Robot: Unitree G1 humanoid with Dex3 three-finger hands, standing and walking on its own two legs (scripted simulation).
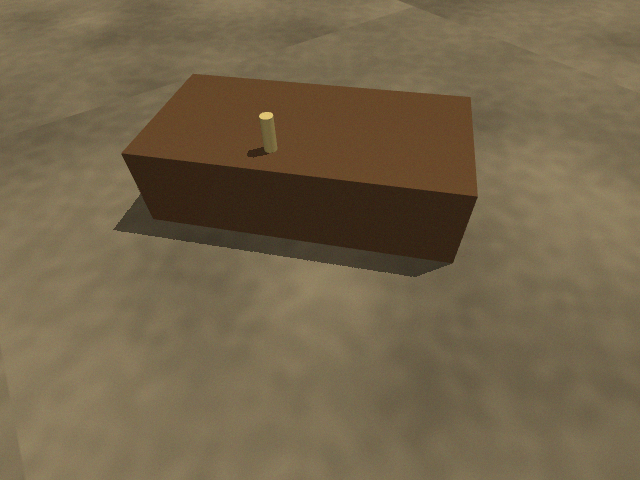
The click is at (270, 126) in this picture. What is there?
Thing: slim round
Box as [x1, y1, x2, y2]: [259, 112, 276, 152]
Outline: 263,112 259,115 264,150 267,152 272,152 276,150 273,117 270,112
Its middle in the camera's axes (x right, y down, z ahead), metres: -0.19 -0.39 +1.45
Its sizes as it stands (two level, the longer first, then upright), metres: 0.051 0.051 0.142
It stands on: a support 0.36 m high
